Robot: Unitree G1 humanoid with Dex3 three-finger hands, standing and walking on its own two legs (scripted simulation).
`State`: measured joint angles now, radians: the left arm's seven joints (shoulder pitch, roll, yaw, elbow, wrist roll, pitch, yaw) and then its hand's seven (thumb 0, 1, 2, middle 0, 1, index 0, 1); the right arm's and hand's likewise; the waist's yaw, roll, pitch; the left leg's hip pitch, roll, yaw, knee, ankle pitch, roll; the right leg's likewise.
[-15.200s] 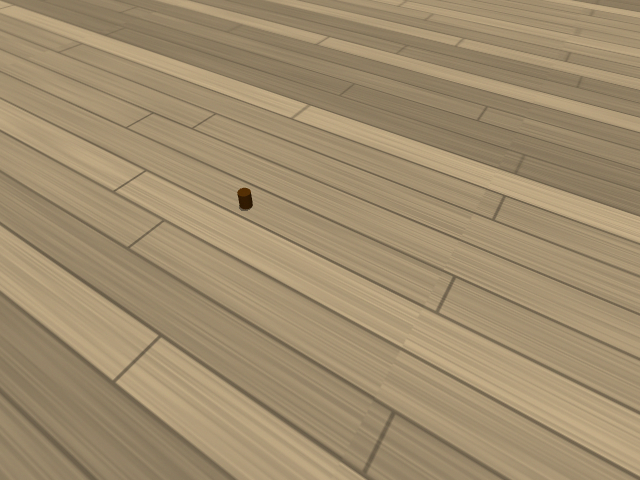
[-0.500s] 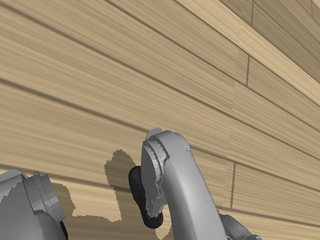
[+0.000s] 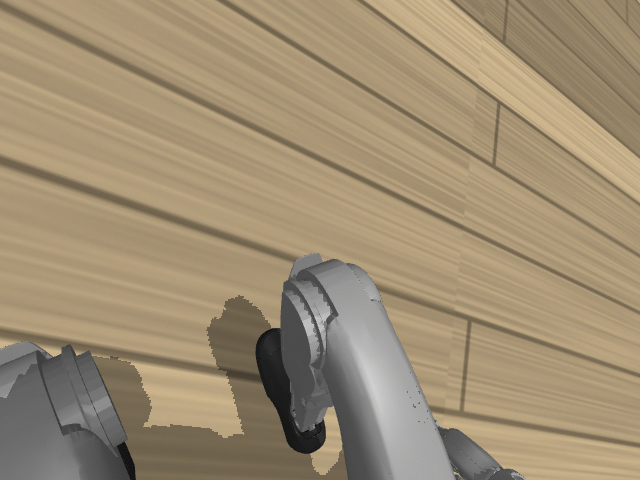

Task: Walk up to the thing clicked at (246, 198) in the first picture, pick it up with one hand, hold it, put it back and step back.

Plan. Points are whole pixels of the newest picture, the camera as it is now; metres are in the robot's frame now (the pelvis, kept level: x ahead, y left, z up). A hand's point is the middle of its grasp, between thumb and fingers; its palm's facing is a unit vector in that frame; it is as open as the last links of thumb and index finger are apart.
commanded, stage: settle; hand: left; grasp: from above
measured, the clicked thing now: out of the picture +0.45 +0.36 -0.26
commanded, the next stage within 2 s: lift in 1.06 s
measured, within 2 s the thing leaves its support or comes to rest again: leaves its support in 0.32 s
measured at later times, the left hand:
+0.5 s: hand out of the picture +0.45 +0.37 -0.20, palm faces -0.37 -0.15 -0.92, open 8.7 cm
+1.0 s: hand out of the picture +0.43 +0.37 -0.12, palm faces -0.43 -0.12 -0.89, open 8.6 cm
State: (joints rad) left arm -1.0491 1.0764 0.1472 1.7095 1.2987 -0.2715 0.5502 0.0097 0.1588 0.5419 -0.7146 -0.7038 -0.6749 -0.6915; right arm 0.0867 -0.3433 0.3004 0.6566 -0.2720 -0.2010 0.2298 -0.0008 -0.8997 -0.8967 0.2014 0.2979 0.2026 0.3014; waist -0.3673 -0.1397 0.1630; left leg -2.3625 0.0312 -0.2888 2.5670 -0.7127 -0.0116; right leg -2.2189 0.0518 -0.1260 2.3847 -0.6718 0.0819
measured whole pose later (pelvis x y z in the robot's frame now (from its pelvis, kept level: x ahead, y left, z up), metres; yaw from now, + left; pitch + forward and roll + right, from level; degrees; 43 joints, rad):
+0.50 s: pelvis +0.00 +0.00 +0.01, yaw +1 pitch +30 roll -14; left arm -0.97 0.97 0.16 1.48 1.28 -0.22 0.46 0.00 0.14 0.56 -0.74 -0.67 -0.71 -0.71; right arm 0.12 -0.32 0.23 0.67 -0.24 -0.16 0.23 0.00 -0.91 -0.90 0.20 0.30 0.20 0.30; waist -0.32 -0.09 0.07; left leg -2.38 0.02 -0.27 2.54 -0.71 -0.02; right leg -2.24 0.03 -0.12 2.37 -0.68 0.06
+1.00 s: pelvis +0.00 -0.01 +0.03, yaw +5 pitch +32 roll -11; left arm -0.97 0.86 0.10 1.32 1.24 -0.23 0.23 0.00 0.13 0.57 -0.76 -0.65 -0.74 -0.71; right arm 0.15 -0.31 0.12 0.67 -0.13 -0.02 0.17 0.00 -0.91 -0.90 0.20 0.30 0.20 0.30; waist -0.25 -0.01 -0.01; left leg -2.34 0.02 -0.19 2.41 -0.66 -0.01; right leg -2.22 0.00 -0.07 2.31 -0.67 0.06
